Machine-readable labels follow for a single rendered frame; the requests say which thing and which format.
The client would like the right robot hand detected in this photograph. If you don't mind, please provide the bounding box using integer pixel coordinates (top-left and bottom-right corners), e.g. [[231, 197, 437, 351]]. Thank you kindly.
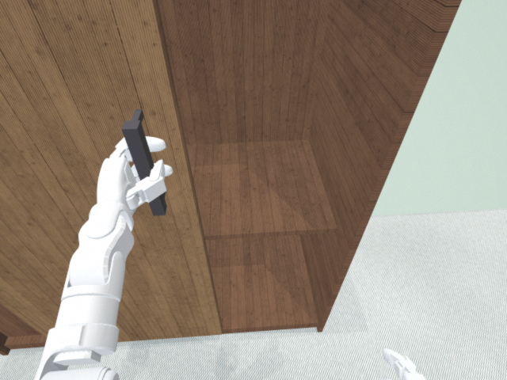
[[383, 348, 426, 380]]

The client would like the handle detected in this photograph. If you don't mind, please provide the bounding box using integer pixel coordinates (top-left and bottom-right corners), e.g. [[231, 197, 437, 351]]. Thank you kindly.
[[121, 109, 167, 216]]

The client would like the left robot hand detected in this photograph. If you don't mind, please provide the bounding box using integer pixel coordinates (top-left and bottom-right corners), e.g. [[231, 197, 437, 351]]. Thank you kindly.
[[97, 136, 173, 216]]

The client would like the robot left forearm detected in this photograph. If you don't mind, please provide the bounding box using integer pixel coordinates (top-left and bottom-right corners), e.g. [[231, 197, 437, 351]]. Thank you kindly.
[[34, 201, 134, 380]]

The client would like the wardrobe door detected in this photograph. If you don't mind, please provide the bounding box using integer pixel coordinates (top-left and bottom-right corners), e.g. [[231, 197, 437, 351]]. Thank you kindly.
[[0, 304, 42, 337], [0, 0, 223, 342]]

